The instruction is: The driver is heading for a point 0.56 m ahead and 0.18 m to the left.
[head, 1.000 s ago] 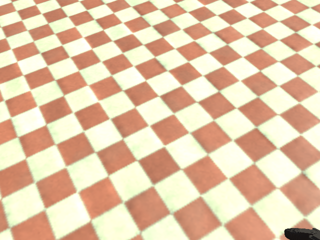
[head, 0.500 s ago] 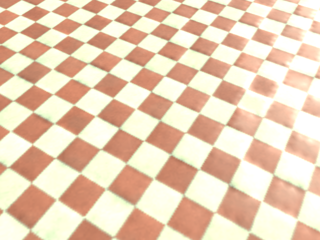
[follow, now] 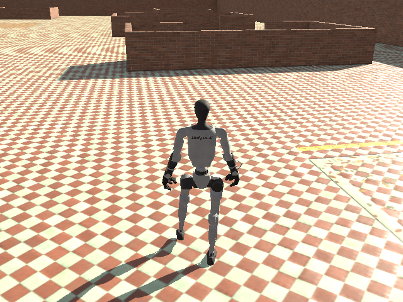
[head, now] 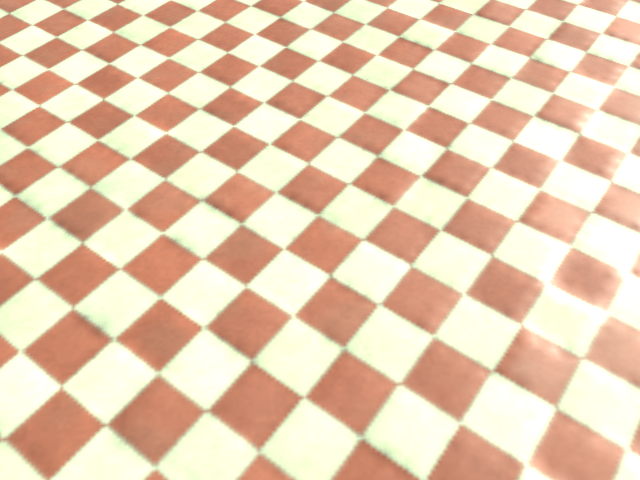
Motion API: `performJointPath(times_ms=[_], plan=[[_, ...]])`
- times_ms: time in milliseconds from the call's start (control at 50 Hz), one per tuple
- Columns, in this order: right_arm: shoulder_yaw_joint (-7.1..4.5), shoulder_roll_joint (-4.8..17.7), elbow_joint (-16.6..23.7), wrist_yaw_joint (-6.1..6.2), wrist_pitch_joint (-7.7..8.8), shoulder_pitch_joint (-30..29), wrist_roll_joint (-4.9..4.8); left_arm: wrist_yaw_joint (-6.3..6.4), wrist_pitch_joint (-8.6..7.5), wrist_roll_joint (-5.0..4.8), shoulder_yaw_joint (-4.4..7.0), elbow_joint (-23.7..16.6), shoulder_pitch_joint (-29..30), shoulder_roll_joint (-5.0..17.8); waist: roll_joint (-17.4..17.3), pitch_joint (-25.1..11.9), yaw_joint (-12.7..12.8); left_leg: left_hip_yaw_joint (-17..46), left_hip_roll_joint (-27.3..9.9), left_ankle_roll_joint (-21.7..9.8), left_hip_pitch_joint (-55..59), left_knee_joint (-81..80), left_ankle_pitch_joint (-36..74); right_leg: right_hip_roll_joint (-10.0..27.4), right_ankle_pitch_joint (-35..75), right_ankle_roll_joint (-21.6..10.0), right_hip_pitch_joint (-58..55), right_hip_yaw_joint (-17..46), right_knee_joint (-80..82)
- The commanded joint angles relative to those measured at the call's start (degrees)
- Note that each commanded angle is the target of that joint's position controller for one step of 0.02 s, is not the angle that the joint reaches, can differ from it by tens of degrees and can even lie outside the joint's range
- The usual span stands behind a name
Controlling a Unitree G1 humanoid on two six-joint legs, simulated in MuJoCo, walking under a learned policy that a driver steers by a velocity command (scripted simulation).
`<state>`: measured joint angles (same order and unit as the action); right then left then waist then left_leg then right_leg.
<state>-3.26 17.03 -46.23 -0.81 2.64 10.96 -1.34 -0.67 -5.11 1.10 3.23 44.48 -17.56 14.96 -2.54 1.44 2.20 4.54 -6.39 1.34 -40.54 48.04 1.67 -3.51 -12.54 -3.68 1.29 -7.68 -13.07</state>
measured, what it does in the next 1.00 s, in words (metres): walks ahead, turning left: left foot, then right foot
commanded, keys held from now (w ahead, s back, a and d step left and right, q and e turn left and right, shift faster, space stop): w+q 0.58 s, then no key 0.42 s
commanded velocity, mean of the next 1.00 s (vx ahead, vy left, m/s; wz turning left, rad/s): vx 0.39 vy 0.00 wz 0.40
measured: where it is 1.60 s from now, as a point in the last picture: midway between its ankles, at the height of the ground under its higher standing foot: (295, 466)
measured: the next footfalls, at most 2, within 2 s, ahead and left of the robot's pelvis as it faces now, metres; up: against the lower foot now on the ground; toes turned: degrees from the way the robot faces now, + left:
left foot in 0.20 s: +0.29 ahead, +0.14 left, +0.00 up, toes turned +10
right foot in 0.68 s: +0.61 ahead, +0.02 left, +0.00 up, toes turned +26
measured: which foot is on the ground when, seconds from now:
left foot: up 0.00-0.18, down 0.20-0.68, up 0.70-1.00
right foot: down 0.00-0.22, up 0.24-0.66, down 0.68-1.00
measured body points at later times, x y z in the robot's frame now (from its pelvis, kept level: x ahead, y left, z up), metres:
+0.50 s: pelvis +0.29 +0.07 +0.00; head +0.32 +0.09 +0.45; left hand +0.41 +0.38 -0.09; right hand +0.44 -0.18 -0.10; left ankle +0.25 +0.14 -0.75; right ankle +0.47 -0.08 -0.68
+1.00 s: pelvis +0.49 +0.08 -0.01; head +0.52 +0.09 +0.44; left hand +0.49 +0.36 -0.13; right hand +0.74 -0.09 -0.12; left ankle +0.46 +0.23 -0.74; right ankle +0.58 +0.01 -0.75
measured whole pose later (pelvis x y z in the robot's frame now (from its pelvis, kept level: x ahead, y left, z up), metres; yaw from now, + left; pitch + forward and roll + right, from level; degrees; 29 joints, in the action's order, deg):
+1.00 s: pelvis +0.49 +0.08 -0.01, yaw +26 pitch +0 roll -1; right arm -2.2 15.5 -40.1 1.6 -2.2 10.2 0.4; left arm -1.3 -2.2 0.4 1.2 46.8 -9.9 13.2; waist -1.5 3.0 1.3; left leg 4.2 -1.9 2.6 -19.1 32.6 -12.7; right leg -1.9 -9.7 -1.8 16.5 -1.5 -26.1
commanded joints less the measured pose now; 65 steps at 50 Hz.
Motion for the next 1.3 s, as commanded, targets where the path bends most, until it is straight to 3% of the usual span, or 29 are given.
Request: performJointPath(times_ms=[20,120,160,200,220,240,260,280,300,320,380,500,560,620,660,680,700,720,740,760,780,820,900,980,1020,1040,1060,1100,1300], plan=[[0.13,1.6,4.6,-0.94,0.84,-5.2,0.18,0.75,-0.80,-0.42,2.30,-2.4,1.8,8.9,4.5,3.2,1.1,-2.2,0.3,-0.7,2.3,-7.4,6.1,16.2,17.0,-6.3,3.0,1.9,7.2],[0.15,2.1,8.7,-2.83,0.83,-9.7,0.25,1.36,1.54,-1.66,3.15,0.2,-0.6,10.6,4.9,4.1,1.7,-5.9,2.2,-4.2,-0.9,-13.0,-3.6,19.7,29.8,-4.9,-8.5,-0.6,0.7],[-0.82,4.0,9.2,-3.13,0.45,-6.5,0.26,2.06,2.47,-1.85,3.62,-0.1,0.7,12.4,7.3,0.2,-1.0,-9.6,5.9,-6.5,6.1,-12.5,-9.8,19.5,49.7,-3.4,-10.0,-2.3,-7.3],[-3.59,8.7,6.4,-2.34,0.13,7.5,0.07,2.74,3.24,-2.03,3.40,-0.6,2.3,12.6,6.5,-7.8,-9.1,-10.4,10.4,-10.1,26.6,-16.0,-8.9,16.4,54.5,-0.5,-3.5,-4.5,-27.5],[-5.34,14.1,5.1,-1.03,-0.52,15.4,-0.11,2.86,2.59,-0.78,2.24,-1.7,0.6,9.9,-1.6,-13.7,-11.5,4.1,1.8,-14.0,44.0,-17.3,-7.3,13.2,33.1,2.1,10.7,-4.6,-45.6],[-5.61,17.1,6.7,-0.87,-0.17,12.2,-0.60,1.73,0.78,-0.09,0.06,-4.2,-3.7,3.1,-14.3,-19.3,-5.0,37.7,-11.5,-26.2,61.8,-25.2,-17.3,-0.8,-18.5,6.0,35.8,2.9,-66.5],[-4.12,12.4,7.5,-1.14,0.33,13.3,-0.10,0.53,-1.61,-1.84,0.86,-4.5,1.6,8.2,-6.0,-22.5,-9.3,41.3,-12.3,-24.7,63.6,-30.5,-21.4,1.8,-19.3,4.2,41.8,14.8,-69.3],[-3.46,9.8,7.4,-1.04,0.81,11.9,0.39,-0.02,-2.75,-3.73,1.12,-6.3,6.6,9.6,-3.1,-14.9,-9.5,32.7,-10.4,-22.0,57.9,-30.9,-18.9,4.3,-15.1,2.8,44.3,14.2,-66.9],[-3.15,8.9,7.7,-1.11,1.16,8.4,0.33,0.23,-3.28,-3.05,0.85,-6.7,7.8,8.6,2.8,-8.5,-6.5,26.0,-7.9,-20.1,48.6,-31.2,-12.3,6.8,-10.9,2.4,43.1,13.5,-60.7],[-2.59,6.8,8.3,-0.90,1.30,5.2,0.35,0.68,-3.11,-1.35,1.32,-6.3,8.1,9.3,3.2,-6.2,-4.6,21.4,-6.0,-19.1,42.4,-31.7,-6.1,8.6,-8.8,2.9,39.8,13.3,-55.4],[-2.37,6.8,9.9,-0.13,1.29,2.5,0.87,0.67,-1.23,-0.32,1.51,-5.9,5.3,8.3,0.9,-3.9,-1.4,16.3,-3.3,-19.4,32.5,-34.6,3.6,9.5,-6.0,5.3,33.8,12.3,-49.1],[-3.14,9.3,8.6,1.63,0.42,5.9,0.15,0.53,-0.65,-0.45,-0.06,-8.6,16.0,4.6,-1.5,-1.4,-5.1,8.7,2.5,-14.7,24.5,-34.0,-0.2,5.3,14.2,8.6,28.3,9.9,-24.5],[-3.25,9.4,7.4,1.78,-0.16,8.8,-0.19,-0.12,-1.27,-1.40,0.26,-9.8,19.8,5.8,-2.4,-1.5,-6.6,12.5,1.1,-13.6,26.8,-31.7,-5.1,3.6,17.0,8.1,26.0,10.9,-18.4],[-3.15,8.5,7.0,2.26,-0.84,9.1,0.15,-0.68,-2.05,-0.90,1.26,-9.4,18.0,8.1,-4.2,-1.9,-5.2,16.3,-0.7,-11.6,33.0,-24.9,-0.6,3.4,13.4,5.6,24.9,11.8,-14.6],[-2.64,6.7,7.6,2.46,-1.20,7.5,0.42,-0.50,-2.83,0.30,2.00,-7.7,11.6,9.0,-4.4,-5.1,-1.6,14.8,2.3,-8.5,34.2,-15.9,9.4,3.3,18.2,2.6,15.9,9.8,-10.4],[-1.64,4.1,8.9,2.44,-1.02,7.4,1.20,-0.31,-3.21,1.50,2.44,-7.5,6.2,11.4,-1.2,-12.2,0.5,12.3,5.3,-5.9,29.9,-4.9,4.0,10.4,31.3,-0.7,3.3,15.1,-13.5],[-0.53,0.9,8.4,2.42,-0.71,16.6,1.41,-0.18,-2.54,2.24,3.09,-6.8,1.6,14.7,13.8,-20.4,-1.7,7.2,13.0,-1.4,14.2,14.2,-29.1,24.5,47.3,-10.8,-16.1,32.5,-16.5],[-0.75,4.5,7.7,2.19,-0.51,20.9,0.44,-0.73,-1.49,-0.19,3.17,-5.0,-1.2,13.3,20.1,-24.8,-1.7,7.2,13.0,0.3,5.9,25.5,-41.7,30.0,35.8,-15.8,-19.6,46.9,-13.1],[-1.83,8.4,7.0,2.31,-1.10,16.1,-0.12,-0.72,-0.92,-0.91,2.15,-6.3,1.4,9.7,11.9,-18.2,0.1,8.4,10.4,1.2,3.4,29.6,-37.8,26.7,27.7,-13.4,-13.6,41.6,-10.9],[-2.02,9.0,8.1,2.59,-1.85,10.1,0.15,-0.58,-0.30,-0.39,1.21,-6.8,4.8,7.5,7.5,-13.3,0.4,6.3,8.7,1.7,3.1,28.8,-34.2,23.6,26.1,-10.9,-7.3,34.1,-10.4],[-1.95,8.2,8.8,2.78,-2.58,6.8,0.78,-0.70,0.00,-0.07,0.19,-6.6,7.7,5.4,5.5,-9.0,-0.4,5.4,7.1,2.0,4.4,25.0,-32.6,20.8,29.3,-10.0,-0.4,28.7,-9.3],[-1.29,4.7,9.0,2.70,-3.68,7.3,0.98,-0.82,0.27,0.36,-0.44,-5.5,11.0,4.4,8.3,-6.2,-3.7,3.3,4.3,2.2,12.6,13.6,-30.4,16.5,31.9,-8.1,9.2,21.6,-7.0],[-0.09,1.8,8.0,2.86,-3.92,7.6,1.44,-0.45,1.04,-0.05,0.43,-3.4,12.1,7.3,10.8,-9.9,-4.0,-1.0,4.8,3.1,24.3,-4.6,-22.4,15.3,39.6,-9.4,11.7,16.1,-6.5],[-0.43,2.8,7.2,2.43,-4.85,5.8,1.81,-0.38,2.33,-1.13,-0.13,-2.1,13.1,7.1,9.2,-8.5,-4.6,-2.8,5.7,0.7,33.7,-19.1,-9.6,14.0,13.6,-6.8,15.8,15.5,-6.0],[-0.57,4.9,9.2,2.68,-4.95,2.4,3.13,-0.70,2.34,-0.33,-1.37,-0.6,10.3,4.2,5.5,-5.7,-3.4,3.3,0.7,-2.3,37.4,-24.2,-4.0,10.4,-5.0,-0.9,20.5,14.8,-6.7],[-1.28,8.6,9.6,2.99,-5.07,-0.1,2.74,-0.93,2.28,0.28,-1.31,-0.2,6.7,4.4,-1.1,-3.9,0.3,5.2,-1.3,-4.7,34.6,-23.0,-7.2,6.1,-10.5,1.5,21.1,11.4,-7.6],[-1.10,6.4,8.8,2.67,-4.91,-0.5,2.56,-0.66,2.59,0.27,-1.44,0.3,7.6,4.2,-3.5,-3.2,-0.6,4.2,0.3,-5.2,28.3,-24.0,-18.2,4.6,-8.3,3.0,16.3,8.7,-9.0],[-0.27,3.5,8.6,2.28,-4.05,-1.1,3.00,-0.06,3.09,-0.04,-1.30,0.6,9.4,4.7,-2.6,-0.7,-1.4,3.2,2.1,-3.4,24.9,-24.6,-18.6,4.8,-3.9,3.1,14.6,8.6,-10.8],[-0.27,3.3,6.6,2.50,-2.68,0.4,1.99,0.63,3.79,-0.69,-1.13,4.7,9.1,5.3,1.3,-3.7,-1.7,1.7,3.3,-2.7,29.5,-20.1,-0.2,5.8,9.0,3.0,10.6,8.9,-13.5]])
